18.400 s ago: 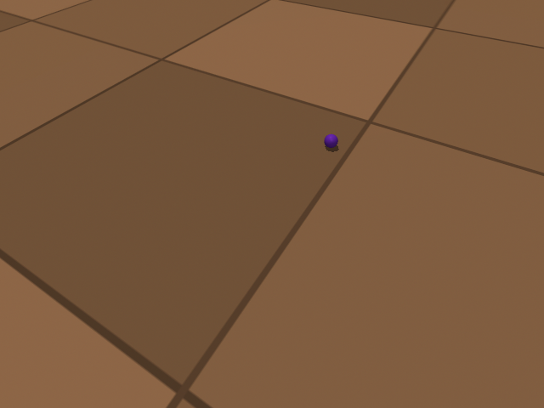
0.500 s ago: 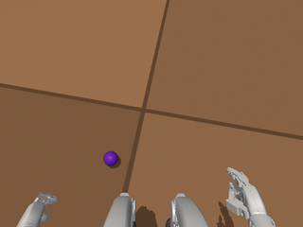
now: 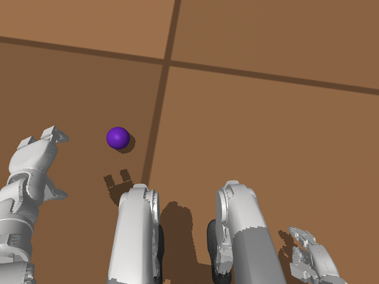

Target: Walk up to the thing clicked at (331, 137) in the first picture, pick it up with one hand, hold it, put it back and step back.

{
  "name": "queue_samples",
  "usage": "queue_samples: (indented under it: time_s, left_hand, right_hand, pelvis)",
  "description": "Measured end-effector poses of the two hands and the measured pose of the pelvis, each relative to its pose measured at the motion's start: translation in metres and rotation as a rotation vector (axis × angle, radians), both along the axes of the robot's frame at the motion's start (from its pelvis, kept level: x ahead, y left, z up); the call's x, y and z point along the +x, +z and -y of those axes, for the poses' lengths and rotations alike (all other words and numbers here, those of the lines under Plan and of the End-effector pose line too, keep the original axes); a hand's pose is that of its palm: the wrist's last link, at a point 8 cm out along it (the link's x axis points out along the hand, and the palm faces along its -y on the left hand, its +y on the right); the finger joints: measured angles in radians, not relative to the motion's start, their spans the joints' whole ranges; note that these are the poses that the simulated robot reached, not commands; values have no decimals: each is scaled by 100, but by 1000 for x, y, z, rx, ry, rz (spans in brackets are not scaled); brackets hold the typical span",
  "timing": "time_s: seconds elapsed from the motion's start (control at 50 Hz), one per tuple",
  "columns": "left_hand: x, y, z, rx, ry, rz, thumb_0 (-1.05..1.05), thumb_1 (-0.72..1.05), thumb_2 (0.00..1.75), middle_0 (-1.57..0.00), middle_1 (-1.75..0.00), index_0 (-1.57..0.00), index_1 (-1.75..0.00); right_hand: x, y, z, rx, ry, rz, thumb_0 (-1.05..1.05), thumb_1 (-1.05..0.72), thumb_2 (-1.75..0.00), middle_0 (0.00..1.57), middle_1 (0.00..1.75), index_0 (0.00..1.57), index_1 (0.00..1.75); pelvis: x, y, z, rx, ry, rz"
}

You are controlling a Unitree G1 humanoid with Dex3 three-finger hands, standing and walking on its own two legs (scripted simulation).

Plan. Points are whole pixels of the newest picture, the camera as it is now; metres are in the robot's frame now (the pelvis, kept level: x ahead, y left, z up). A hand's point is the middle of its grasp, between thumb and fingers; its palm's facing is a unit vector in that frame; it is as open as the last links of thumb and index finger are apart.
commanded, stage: rise first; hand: left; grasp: from above
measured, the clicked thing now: (118, 138) +0.51 +0.24 -0.40
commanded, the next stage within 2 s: approach in 1.28 s
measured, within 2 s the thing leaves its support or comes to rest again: neither
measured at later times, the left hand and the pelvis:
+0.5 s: hand (71, 154) +0.41 +0.31 -0.22, palm faces -0.47 -0.08 -0.88, open 14.1 cm; pelvis -0.01 +0.01 -0.07, yaw -3 degrees
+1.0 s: hand (82, 148) +0.44 +0.30 -0.27, palm faces -0.46 -0.03 -0.88, open 13.9 cm; pelvis +0.00 +0.01 -0.09, yaw -5 degrees
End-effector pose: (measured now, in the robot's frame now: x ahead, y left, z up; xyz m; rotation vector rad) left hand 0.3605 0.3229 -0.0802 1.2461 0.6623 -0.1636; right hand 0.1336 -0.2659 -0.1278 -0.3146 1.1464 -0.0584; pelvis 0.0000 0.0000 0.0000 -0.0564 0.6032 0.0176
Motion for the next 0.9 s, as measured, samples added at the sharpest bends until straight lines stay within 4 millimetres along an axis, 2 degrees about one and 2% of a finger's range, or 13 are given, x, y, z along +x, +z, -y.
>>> queue_samples:
  time_s: [0.14, 0.26, 0.38, 0.62, 0.9]
  left_hand:
    - [20, -28, 3, 43, -89, 3, 0, -54, 103, -8, -105, -7, -106]
    - [34, -50, 3, 82, -171, 23, 0, -53, 103, -8, -104, -7, -104]
    - [48, -70, 4, 124, -222, 39, 0, -53, 103, -8, -101, -8, -101]
    - [68, -100, 11, 175, -282, 38, 0, -50, 99, -12, -97, -11, -97]
    - [84, -119, 18, 189, -299, 60, 0, -48, 96, -14, -97, -14, -97]
  right_hand:
    - [-47, -15, 6, -38, -52, -93, 1, -89, -89, 20, 29, 21, 30]
    - [-68, -21, 9, -77, -63, -157, 1, -89, -89, 20, 29, 21, 30]
    - [-72, -29, 7, -97, -57, -195, 1, -90, -90, 20, 29, 21, 30]
    - [-66, -49, -3, -76, -31, -223, 0, -91, -90, 20, 29, 21, 30]
    - [-80, -63, 5, -78, -13, -295, 0, -92, -90, 20, 29, 21, 30]
  pelvis:
    - [-9, -26, -1, -16, -5, 8]
    - [-11, -42, -5, -37, -8, 7]
    - [-9, -56, -9, -52, -8, -1]
    - [-5, -74, -13, -60, -11, -16]
    - [-1, -88, -6, -56, -31, -20]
